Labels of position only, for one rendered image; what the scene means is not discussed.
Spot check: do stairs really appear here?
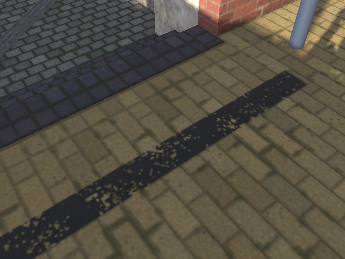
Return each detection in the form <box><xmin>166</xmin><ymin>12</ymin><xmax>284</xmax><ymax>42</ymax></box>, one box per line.
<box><xmin>0</xmin><ymin>30</ymin><xmax>179</xmax><ymax>110</ymax></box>

